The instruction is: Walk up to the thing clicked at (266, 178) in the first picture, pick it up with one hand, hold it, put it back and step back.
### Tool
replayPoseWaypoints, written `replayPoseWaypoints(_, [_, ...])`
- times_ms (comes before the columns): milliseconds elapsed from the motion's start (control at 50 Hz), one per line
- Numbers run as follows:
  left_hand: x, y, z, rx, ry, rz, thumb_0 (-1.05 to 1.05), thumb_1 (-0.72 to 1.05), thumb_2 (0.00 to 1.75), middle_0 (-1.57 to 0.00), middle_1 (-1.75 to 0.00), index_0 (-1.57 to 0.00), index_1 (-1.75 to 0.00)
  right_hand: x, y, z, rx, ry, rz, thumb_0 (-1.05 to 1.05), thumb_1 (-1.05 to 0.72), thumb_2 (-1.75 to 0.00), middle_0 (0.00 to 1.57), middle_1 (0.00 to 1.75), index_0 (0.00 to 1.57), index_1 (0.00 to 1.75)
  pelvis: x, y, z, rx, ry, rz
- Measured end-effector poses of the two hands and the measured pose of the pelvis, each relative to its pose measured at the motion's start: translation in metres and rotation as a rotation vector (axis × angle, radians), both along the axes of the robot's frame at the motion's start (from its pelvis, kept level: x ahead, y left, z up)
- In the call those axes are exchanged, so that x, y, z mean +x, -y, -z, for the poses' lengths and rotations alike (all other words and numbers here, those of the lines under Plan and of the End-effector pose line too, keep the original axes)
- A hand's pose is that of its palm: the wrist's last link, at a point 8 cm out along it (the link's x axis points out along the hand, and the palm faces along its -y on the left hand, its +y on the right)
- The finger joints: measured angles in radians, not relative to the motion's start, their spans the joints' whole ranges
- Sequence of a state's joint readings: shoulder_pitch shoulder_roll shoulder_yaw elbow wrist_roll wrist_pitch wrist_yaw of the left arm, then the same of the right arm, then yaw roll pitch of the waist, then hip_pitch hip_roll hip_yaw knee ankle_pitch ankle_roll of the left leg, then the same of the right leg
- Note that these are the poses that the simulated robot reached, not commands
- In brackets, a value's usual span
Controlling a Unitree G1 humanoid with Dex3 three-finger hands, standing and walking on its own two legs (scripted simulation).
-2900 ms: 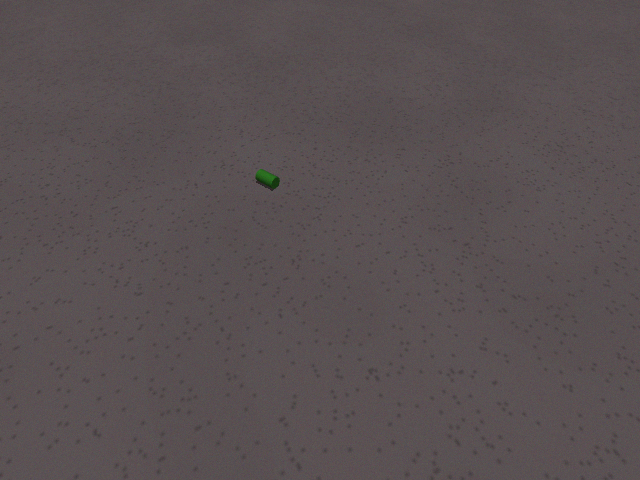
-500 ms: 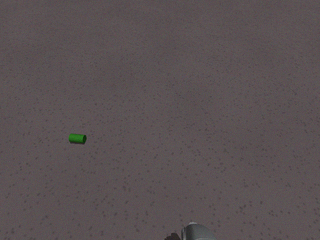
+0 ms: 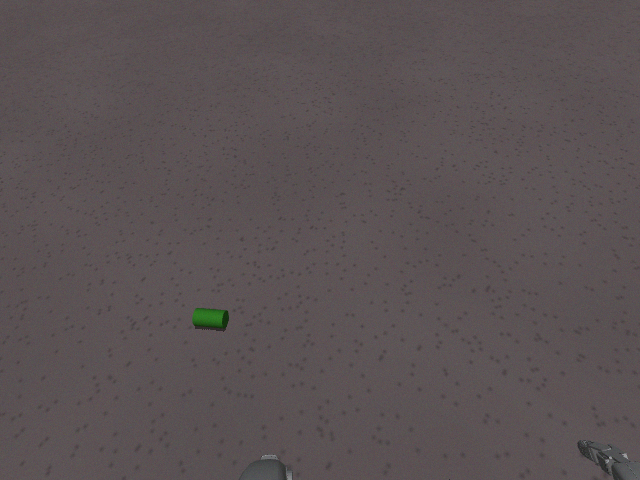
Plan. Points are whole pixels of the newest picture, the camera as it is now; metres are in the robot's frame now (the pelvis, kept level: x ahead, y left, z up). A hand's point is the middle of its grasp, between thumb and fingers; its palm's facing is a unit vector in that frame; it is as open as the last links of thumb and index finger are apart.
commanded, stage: walk up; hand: left
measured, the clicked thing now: (210, 318) +0.70 +0.46 -0.70
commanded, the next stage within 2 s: none
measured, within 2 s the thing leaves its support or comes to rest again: neither
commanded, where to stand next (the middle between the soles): +0.30 +0.28 m, yaw -7 degrees
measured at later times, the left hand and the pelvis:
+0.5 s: hand (31, 423) +0.21 +0.44 -0.09, palm faces -0.07 -0.82 -0.57, open 7.4 cm; pelvis +0.10 +0.15 +0.01, yaw -4 degrees
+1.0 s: hand out of the picture +0.27 +0.61 -0.13, palm faces -0.15 -0.89 -0.44, open 7.4 cm; pelvis +0.17 +0.33 +0.01, yaw -5 degrees
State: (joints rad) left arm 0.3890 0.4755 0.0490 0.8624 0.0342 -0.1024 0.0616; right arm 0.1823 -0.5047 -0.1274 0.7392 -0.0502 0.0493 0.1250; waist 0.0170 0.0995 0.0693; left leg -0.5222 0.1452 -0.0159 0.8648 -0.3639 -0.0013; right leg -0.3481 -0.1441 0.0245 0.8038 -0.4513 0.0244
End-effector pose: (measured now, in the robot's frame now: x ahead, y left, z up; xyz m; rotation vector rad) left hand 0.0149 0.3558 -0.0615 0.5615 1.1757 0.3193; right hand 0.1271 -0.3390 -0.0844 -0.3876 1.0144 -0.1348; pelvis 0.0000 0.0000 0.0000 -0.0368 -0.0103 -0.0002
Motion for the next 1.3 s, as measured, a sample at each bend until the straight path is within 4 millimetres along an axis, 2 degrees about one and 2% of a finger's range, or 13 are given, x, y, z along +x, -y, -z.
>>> replayPoseWaypoints(60, [0.025, -0.039, 0.017, 0.009, -0.028, -0.005, 0.0, 0.9, 0.89, -0.21, -0.31, -0.21, -0.3, 0.007, -0.027, -0.003, -0.033, 0.025, 0.025, 0.01, -0.91, -0.9, 0.2, 0.3, 0.2, 0.3, 0.015, -0.031, 0.008, 0.026, 0.012, 0.016])
replayPoseWaypoints(120, [0.059, -0.056, 0.02, -0.01, -0.026, 0.004, 0.01, 0.9, 0.89, -0.2, -0.3, -0.2, -0.3, -0.004, -0.054, -0.01, -0.028, -0.003, 0.08, 0.01, -0.91, -0.9, 0.2, 0.3, 0.2, 0.3, 0.03, -0.052, -0.001, 0.016, 0.013, 0.033])
replayPoseWaypoints(240, [0.13, -0.064, 0.008, -0.081, 0.027, 0.094, 0.01, 0.9, 0.89, -0.2, -0.3, -0.2, -0.3, -0.038, -0.097, -0.015, -0.006, -0.118, 0.162, 0.01, -0.91, -0.9, 0.2, 0.3, 0.21, 0.3, 0.058, -0.084, -0.021, 0.028, 0.025, 0.057])
replayPoseWaypoints(360, [0.182, -0.072, -0.001, -0.081, 0.089, 0.166, 0.0, 0.9, 0.89, -0.21, -0.3, -0.2, -0.3, -0.05, -0.129, 0.011, 0.044, -0.195, 0.216, 0.01, -0.9, -0.9, 0.2, 0.3, 0.21, 0.3, 0.086, -0.112, -0.015, 0.039, 0.032, 0.077])
replayPoseWaypoints(440, [0.191, -0.097, -0.004, -0.035, 0.14, 0.145, 0.0, 0.9, 0.89, -0.21, -0.31, -0.21, -0.3, -0.03, -0.155, 0.03, 0.066, -0.216, 0.198, 0.01, -0.91, -0.9, 0.2, 0.3, 0.21, 0.3, 0.095, -0.131, -0.006, 0.004, 0.053, 0.077])
replayPoseWaypoints(520, [0.188, -0.13, -0.015, 0.003, 0.147, 0.119, 0.0, 0.9, 0.89, -0.21, -0.31, -0.21, -0.3, 0.0, -0.181, 0.031, 0.08, -0.185, 0.157, 0.01, -0.91, -0.9, 0.2, 0.3, 0.21, 0.3, 0.101, -0.157, -0.008, -0.003, 0.056, 0.068])
replayPoseWaypoints(660, [0.182, -0.212, -0.016, 0.051, 0.092, 0.124, 0.0, 0.9, 0.89, -0.21, -0.31, -0.21, -0.3, 0.038, -0.219, 0.023, 0.038, -0.117, 0.129, 0.01, -0.91, -0.9, 0.2, 0.3, 0.21, 0.3, 0.112, -0.218, -0.001, 0.015, 0.032, 0.08])
replayPoseWaypoints(740, [0.186, -0.274, 0.002, 0.07, 0.056, 0.105, 0.0, 0.89, 0.89, -0.21, -0.31, -0.21, -0.3, 0.044, -0.248, 0.02, -0.03, -0.094, 0.149, 0.01, -0.91, -0.9, 0.2, 0.3, 0.21, 0.3, 0.121, -0.266, 0.013, 0.032, 0.026, 0.09])
replayPoseWaypoints(800, [0.195, -0.301, 0.011, 0.062, 0.021, 0.064, 0.01, 0.9, 0.89, -0.21, -0.3, -0.2, -0.3, 0.031, -0.277, 0.017, -0.043, -0.115, 0.185, 0.01, -0.91, -0.9, 0.2, 0.3, 0.2, 0.3, 0.131, -0.29, 0.011, 0.019, 0.027, 0.099])
replayPoseWaypoints(920, [0.229, -0.306, 0.019, -0.071, -0.001, 0.097, 0.01, 0.9, 0.89, -0.2, -0.3, -0.2, -0.3, 0.007, -0.33, 0.002, -0.019, -0.218, 0.238, 0.01, -0.91, -0.9, 0.2, 0.3, 0.21, 0.3, 0.153, -0.315, -0.01, 0.01, 0.021, 0.097])
replayPoseWaypoints(1020, [0.261, -0.289, 0.03, -0.165, -0.003, 0.11, 0.01, 0.9, 0.89, -0.2, -0.3, -0.2, -0.3, 0.007, -0.352, 0.0, -0.023, -0.27, 0.242, 0.01, -0.9, -0.9, 0.2, 0.3, 0.21, 0.3, 0.17, -0.328, -0.015, 0.019, 0.017, 0.095])
replayPoseWaypoints(1160, [0.304, -0.26, 0.041, -0.258, 0.048, 0.146, 0.0, 0.9, 0.89, -0.2, -0.3, -0.2, -0.3, 0.043, -0.359, 0.005, -0.034, -0.222, 0.257, 0.01, -0.9, -0.9, 0.2, 0.3, 0.21, 0.3, 0.179, -0.333, -0.013, 0.025, 0.025, 0.112])
replayPoseWaypoints(1300, [0.329, -0.255, 0.04, -0.286, 0.063, 0.175, 0.0, 0.9, 0.89, -0.2, -0.3, -0.2, -0.3, 0.087, -0.362, -0.004, -0.052, -0.077, 0.228, 0.01, -0.9, -0.9, 0.2, 0.3, 0.21, 0.3, 0.187, -0.342, -0.014, 0.041, 0.03, 0.136])
